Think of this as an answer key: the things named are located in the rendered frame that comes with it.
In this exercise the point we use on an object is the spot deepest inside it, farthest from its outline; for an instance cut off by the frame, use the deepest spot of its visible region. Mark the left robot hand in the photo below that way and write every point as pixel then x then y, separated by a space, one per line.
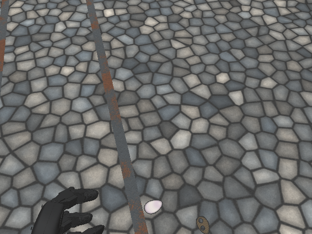
pixel 53 219

